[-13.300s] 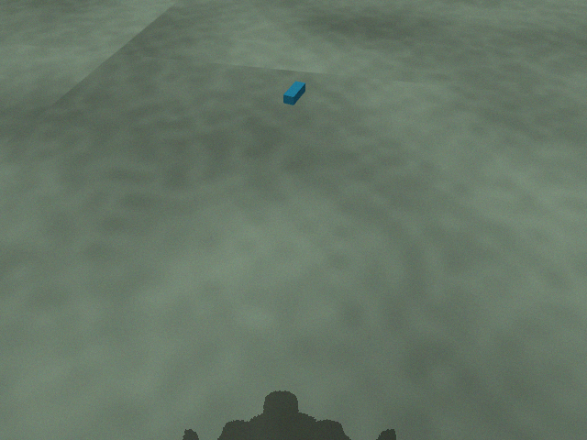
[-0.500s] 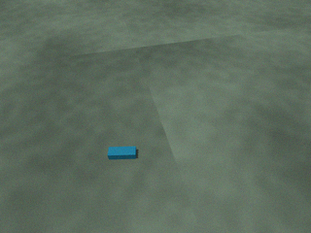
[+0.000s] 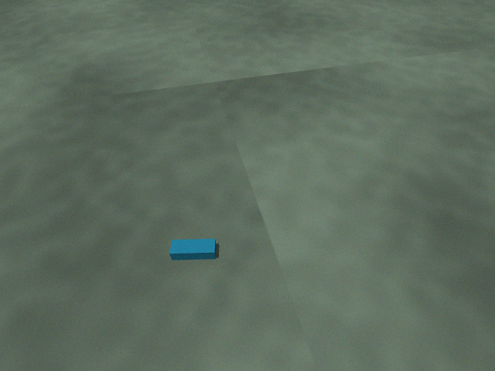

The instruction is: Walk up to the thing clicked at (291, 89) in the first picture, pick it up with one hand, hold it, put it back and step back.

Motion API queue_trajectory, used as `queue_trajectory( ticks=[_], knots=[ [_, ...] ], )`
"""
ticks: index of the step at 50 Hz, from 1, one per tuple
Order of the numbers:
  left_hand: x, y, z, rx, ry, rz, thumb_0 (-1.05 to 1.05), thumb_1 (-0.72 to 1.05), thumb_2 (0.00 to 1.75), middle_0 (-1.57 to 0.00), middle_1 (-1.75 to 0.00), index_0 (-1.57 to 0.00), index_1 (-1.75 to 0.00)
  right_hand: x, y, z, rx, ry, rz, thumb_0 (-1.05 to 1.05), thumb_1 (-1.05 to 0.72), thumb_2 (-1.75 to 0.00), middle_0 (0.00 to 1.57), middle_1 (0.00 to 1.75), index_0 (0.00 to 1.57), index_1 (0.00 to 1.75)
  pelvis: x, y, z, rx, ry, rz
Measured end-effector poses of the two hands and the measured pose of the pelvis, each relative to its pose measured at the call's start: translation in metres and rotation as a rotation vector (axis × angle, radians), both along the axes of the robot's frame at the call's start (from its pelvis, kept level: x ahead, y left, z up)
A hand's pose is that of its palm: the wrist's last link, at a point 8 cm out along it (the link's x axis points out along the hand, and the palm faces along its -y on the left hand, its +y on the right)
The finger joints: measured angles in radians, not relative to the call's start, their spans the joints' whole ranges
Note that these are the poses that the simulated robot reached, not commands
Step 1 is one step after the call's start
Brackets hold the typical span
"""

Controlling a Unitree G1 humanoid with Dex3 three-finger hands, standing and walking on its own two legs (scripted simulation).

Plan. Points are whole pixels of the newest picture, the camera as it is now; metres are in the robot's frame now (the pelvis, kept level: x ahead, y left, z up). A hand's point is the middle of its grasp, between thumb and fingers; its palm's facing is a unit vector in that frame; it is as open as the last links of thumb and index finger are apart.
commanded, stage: walk up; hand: left
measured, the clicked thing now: (193, 249) +0.77 +0.26 -0.75
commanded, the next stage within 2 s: none
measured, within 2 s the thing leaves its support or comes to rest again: neither
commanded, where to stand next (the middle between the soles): +0.38 +0.06 m, yaw +1 degrees
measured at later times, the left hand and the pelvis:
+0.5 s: hand out of the picture +0.12 +0.28 -0.18, palm faces +0.05 -0.93 -0.37, open 7.4 cm; pelvis +0.14 +0.01 -0.03, yaw +3 degrees
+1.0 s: hand (122, 291) +0.31 +0.28 -0.14, palm faces +0.02 -0.89 -0.46, open 7.4 cm; pelvis +0.27 +0.00 -0.02, yaw +3 degrees
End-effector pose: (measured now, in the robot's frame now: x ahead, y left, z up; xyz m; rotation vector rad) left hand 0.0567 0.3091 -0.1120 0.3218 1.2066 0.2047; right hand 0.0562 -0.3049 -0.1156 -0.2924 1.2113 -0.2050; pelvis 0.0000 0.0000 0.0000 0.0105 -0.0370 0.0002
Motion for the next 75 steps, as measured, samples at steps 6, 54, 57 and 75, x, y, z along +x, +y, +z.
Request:
queue_trajectory(
  ticks=[6,54,57,75],
  knots=[
    [0.0,-0.001,0.004,0.052,-0.014,0.026,0.0,0.9,0.9,-0.2,-0.3,-0.21,-0.3,0.014,-0.028,-0.01,-0.014,0.024,-0.011,0.01,-0.9,-0.9,0.2,0.3,0.21,0.3,0.022,-0.018,-0.009,-0.013,-0.015,0.01],
    [0.269,0.014,0.003,0.088,-0.07,0.006,0.0,0.9,0.9,-0.21,-0.3,-0.21,-0.3,0.303,0.007,-0.028,0.0,0.014,0.105,0.01,-0.9,-0.9,0.2,0.3,0.21,0.3,0.284,0.005,-0.023,0.002,0.01,0.061],
    [0.286,0.018,-0.009,0.06,-0.068,0.022,0.0,0.9,0.9,-0.21,-0.3,-0.21,-0.3,0.31,0.016,-0.025,-0.019,0.003,0.1,0.01,-0.9,-0.9,0.2,0.3,0.21,0.3,0.289,0.013,-0.025,0.015,0.005,0.056],
    [0.323,0.015,-0.009,-0.005,-0.062,0.033,0.0,0.9,0.9,-0.21,-0.3,-0.21,-0.3,0.369,0.034,0.002,-0.015,-0.085,0.095,0.01,-0.9,-0.9,0.2,0.3,0.21,0.3,0.303,0.019,-0.006,-0.013,-0.016,0.049]
  ],
)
